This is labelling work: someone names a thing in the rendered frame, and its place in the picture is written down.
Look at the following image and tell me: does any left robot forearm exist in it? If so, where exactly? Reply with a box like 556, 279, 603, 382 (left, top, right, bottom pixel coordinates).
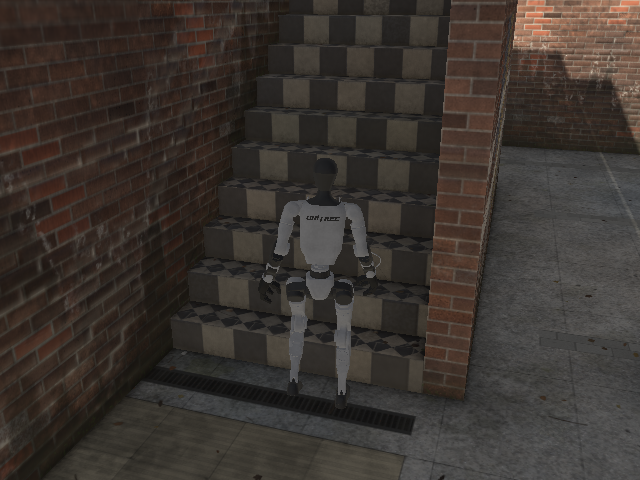
262, 240, 284, 283

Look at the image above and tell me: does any humanoid robot torso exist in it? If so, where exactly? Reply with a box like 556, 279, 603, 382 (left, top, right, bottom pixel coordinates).
299, 196, 346, 300

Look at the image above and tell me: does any left robot shin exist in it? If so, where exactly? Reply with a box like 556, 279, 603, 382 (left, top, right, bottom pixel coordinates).
289, 315, 304, 383

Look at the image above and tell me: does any robot left upper arm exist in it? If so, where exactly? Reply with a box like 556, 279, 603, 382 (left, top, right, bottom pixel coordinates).
274, 200, 303, 256

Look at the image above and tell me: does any right robot forearm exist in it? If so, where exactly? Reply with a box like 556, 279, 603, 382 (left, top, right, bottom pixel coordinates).
358, 242, 376, 278

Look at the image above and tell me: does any right robot hand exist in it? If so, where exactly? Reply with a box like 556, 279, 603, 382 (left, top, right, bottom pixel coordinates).
355, 275, 378, 296

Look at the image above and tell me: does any robot right upper arm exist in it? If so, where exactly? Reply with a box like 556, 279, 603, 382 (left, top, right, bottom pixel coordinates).
344, 202, 369, 257

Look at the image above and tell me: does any left robot hand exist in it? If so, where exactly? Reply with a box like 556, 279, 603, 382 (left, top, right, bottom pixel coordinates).
258, 278, 281, 304

